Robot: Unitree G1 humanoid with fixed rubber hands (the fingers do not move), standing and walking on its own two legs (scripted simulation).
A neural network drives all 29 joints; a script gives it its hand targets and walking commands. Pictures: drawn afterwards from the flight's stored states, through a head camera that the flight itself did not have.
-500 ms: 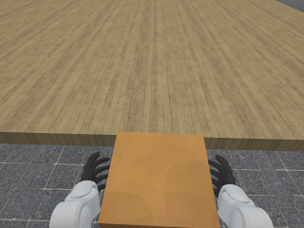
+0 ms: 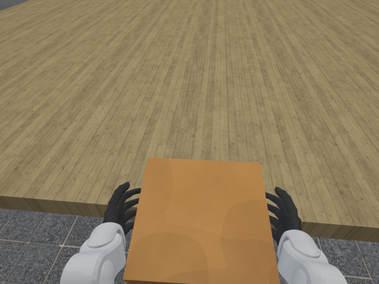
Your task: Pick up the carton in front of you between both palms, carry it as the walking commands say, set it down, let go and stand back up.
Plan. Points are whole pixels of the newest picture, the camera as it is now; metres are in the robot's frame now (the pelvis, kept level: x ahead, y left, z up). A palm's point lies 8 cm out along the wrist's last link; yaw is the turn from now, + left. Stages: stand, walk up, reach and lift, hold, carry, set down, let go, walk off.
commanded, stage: carry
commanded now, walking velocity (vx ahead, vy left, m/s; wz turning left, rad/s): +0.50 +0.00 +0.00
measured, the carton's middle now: (199, 235) +0.24 +0.00 +0.03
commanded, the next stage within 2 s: none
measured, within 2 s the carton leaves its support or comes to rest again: neither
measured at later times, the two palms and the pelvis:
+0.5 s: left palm (139, 106) +0.57 +0.17 +0.12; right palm (249, 109) +0.57 -0.13 +0.12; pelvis +0.25 +0.02 -0.01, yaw -1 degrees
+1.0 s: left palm (149, 97) +0.68 +0.17 +0.08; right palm (242, 97) +0.68 -0.14 +0.08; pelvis +0.34 +0.01 +0.00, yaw +0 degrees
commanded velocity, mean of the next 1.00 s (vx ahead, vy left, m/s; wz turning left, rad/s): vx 0.00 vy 0.00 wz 0.00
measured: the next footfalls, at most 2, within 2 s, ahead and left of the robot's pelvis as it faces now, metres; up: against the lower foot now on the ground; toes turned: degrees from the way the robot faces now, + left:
left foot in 0.10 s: +0.28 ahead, +0.12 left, +0.00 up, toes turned +11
right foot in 0.44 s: +0.33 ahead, -0.09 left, +0.01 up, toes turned -8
